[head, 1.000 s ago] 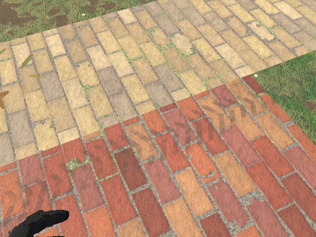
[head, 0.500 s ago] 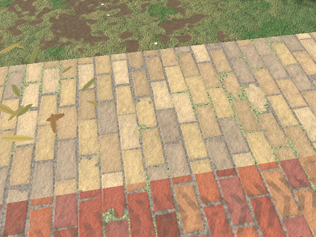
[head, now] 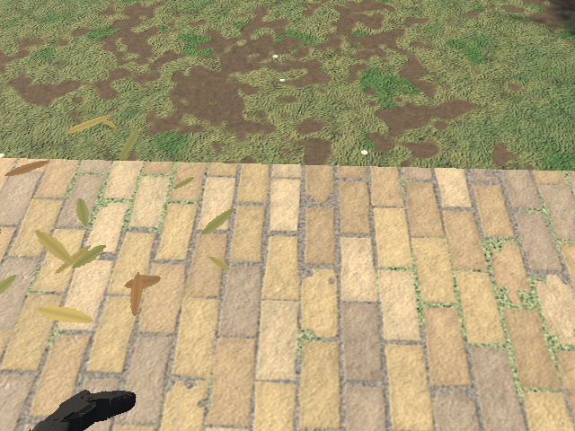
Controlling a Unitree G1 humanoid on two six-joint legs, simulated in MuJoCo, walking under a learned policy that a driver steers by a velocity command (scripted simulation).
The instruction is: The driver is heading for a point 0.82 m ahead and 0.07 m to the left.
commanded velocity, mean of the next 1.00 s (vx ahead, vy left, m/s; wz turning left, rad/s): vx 0.50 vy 0.00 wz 0.25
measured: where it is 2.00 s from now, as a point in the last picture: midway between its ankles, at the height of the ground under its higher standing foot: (211, 307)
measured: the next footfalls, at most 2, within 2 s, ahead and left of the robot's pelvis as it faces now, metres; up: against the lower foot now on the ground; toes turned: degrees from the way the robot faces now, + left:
left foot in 0.48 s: +0.38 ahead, +0.19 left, +0.00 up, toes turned +20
right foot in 1.04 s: +0.78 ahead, +0.07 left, +0.00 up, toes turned +5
